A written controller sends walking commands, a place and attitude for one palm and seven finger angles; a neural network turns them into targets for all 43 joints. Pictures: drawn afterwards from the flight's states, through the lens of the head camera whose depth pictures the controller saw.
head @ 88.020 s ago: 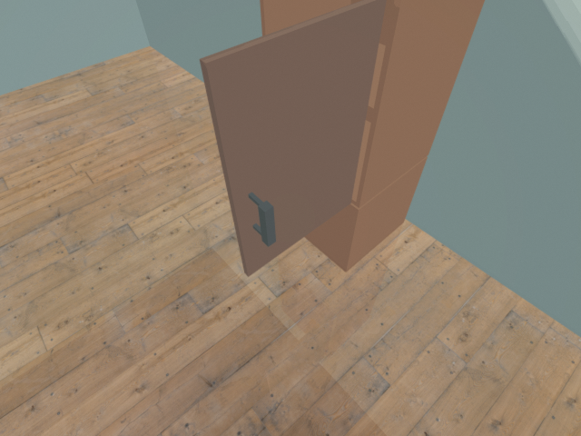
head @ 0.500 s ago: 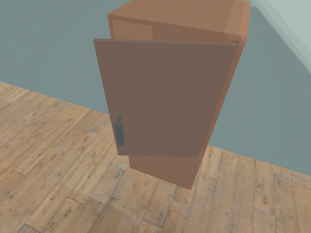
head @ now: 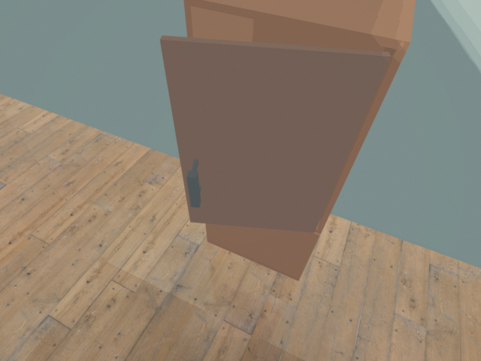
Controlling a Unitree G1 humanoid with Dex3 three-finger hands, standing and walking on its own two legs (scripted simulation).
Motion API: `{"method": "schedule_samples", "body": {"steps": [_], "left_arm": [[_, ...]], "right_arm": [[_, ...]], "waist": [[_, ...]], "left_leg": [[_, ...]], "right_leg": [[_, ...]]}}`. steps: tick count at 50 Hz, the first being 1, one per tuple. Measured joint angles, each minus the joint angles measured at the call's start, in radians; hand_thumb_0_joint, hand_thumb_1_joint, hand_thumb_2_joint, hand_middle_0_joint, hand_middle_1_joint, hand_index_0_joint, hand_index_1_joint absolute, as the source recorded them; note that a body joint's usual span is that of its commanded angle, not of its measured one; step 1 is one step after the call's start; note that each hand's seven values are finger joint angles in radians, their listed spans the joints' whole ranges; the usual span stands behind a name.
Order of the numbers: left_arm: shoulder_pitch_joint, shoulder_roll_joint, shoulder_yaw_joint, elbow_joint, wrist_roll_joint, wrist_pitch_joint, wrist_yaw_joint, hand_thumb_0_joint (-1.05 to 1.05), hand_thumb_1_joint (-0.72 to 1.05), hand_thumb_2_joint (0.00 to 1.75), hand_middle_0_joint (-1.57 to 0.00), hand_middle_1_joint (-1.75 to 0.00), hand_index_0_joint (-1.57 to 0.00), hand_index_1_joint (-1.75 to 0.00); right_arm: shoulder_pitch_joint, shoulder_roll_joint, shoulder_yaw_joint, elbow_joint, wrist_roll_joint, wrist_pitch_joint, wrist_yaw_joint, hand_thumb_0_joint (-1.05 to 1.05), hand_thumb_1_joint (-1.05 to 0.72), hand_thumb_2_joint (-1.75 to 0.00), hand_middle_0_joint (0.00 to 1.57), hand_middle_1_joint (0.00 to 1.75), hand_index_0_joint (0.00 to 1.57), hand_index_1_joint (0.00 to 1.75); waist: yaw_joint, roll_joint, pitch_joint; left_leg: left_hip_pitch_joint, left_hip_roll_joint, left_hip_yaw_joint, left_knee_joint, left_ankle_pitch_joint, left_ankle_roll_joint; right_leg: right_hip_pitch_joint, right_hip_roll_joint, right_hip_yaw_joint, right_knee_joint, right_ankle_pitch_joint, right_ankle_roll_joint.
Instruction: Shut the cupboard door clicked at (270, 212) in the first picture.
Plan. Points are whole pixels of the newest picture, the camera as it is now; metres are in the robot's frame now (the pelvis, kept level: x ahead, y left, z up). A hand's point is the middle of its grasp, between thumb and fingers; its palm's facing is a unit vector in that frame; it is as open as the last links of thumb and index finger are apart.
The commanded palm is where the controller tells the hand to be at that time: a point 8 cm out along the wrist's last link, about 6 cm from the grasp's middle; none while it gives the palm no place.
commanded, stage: look again from close up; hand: left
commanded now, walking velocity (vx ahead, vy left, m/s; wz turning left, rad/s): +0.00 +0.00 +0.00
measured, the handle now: (195, 183) +0.55 +0.16 -0.11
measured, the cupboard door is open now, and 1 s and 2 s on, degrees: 20 20 20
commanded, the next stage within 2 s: shuffle to correct the standing spot in 0.42 s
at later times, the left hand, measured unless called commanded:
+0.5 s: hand out of the picture +0.02 +0.19 -0.18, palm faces +0.02 -0.98 -0.19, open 7.4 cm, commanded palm none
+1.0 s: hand out of the picture -0.06 +0.15 -0.19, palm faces +0.05 -0.99 -0.10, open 7.4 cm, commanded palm none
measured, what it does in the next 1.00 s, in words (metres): stands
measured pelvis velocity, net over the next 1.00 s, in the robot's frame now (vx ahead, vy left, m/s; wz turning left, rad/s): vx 0.04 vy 0.00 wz -0.02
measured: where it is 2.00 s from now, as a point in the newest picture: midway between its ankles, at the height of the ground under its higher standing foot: outside the picture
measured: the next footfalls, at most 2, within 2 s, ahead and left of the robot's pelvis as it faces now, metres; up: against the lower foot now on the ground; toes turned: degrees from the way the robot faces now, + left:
right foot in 1.30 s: +0.13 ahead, -0.17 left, +0.00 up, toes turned -9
left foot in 1.60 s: +0.15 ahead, +0.05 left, +0.00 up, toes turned +0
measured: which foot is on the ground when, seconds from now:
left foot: down 0.00-1.00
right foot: down 0.00-1.00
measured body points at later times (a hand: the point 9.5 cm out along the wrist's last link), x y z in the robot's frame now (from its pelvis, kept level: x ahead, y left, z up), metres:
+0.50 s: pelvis +0.00 +0.01 +0.00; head -0.01 +0.03 +0.45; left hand +0.02 +0.24 -0.16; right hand +0.05 -0.23 -0.14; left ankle +0.08 +0.08 -0.74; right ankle -0.03 -0.12 -0.74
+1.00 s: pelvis +0.04 +0.00 -0.01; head +0.03 +0.04 +0.44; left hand -0.06 +0.20 -0.18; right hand +0.04 -0.23 -0.15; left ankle +0.08 +0.08 -0.74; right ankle -0.03 -0.11 -0.74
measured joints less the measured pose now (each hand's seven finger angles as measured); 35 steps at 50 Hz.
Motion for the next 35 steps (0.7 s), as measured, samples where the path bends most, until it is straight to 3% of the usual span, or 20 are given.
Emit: {"method": "schedule_samples", "body": {"steps": [3,8,22,30,35], "left_arm": [[-0.001,0.001,-0.005,-0.021,-0.001,-0.017,0.002,0.01,0.9,0.9,-0.2,-0.3,-0.19,-0.3],[-0.017,0.034,0.003,-0.057,-0.005,-0.008,0.003,0.01,0.9,0.9,-0.2,-0.3,-0.2,-0.3],[-0.083,0.111,0.012,-0.158,-0.003,-0.002,-0.008,0.01,0.9,0.9,-0.2,-0.3,-0.19,-0.3],[-0.071,0.122,0.007,-0.148,-0.003,0.006,-0.014,0.01,0.9,0.9,-0.2,-0.3,-0.19,-0.3],[-0.033,0.112,0.009,-0.131,0.004,0.021,-0.026,0.01,0.9,0.9,-0.2,-0.3,-0.19,-0.3]], "right_arm": [[-0.003,-0.033,0.0,-0.04,0.002,-0.014,0.008,0.03,-0.93,-0.9,0.2,0.3,0.2,0.3],[-0.001,-0.052,-0.002,-0.082,0.001,-0.018,0.011,0.03,-0.93,-0.9,0.2,0.3,0.2,0.3],[-0.038,-0.06,0.005,-0.115,0.003,-0.025,0.025,0.01,-0.92,-0.9,0.2,0.3,0.2,0.3],[-0.055,-0.065,0.007,-0.104,0.004,-0.023,0.027,0.01,-0.91,-0.9,0.2,0.3,0.2,0.3],[-0.04,-0.056,0.002,-0.093,-0.001,-0.008,0.028,0.01,-0.91,-0.9,0.2,0.3,0.2,0.3]], "waist": [[-0.011,0.025,0.012],[-0.021,0.016,-0.016],[-0.01,-0.03,-0.046],[-0.009,-0.043,-0.045],[-0.007,-0.05,-0.06]], "left_leg": [[-0.022,0.004,-0.007,0.054,-0.026,0.013],[-0.029,-0.008,-0.001,0.088,-0.052,0.023],[-0.019,-0.018,0.013,0.047,-0.031,0.029],[-0.008,-0.015,0.014,0.024,-0.02,0.026],[-0.012,-0.019,0.017,0.028,-0.036,0.025]], "right_leg": [[-0.008,0.004,-0.007,0.027,-0.013,0.002],[-0.024,-0.012,-0.003,0.085,-0.052,0.006],[-0.032,-0.022,0.01,0.074,-0.043,0.012],[-0.021,-0.019,0.012,0.046,-0.026,0.012],[-0.033,-0.021,0.015,0.067,-0.056,-0.009]]}}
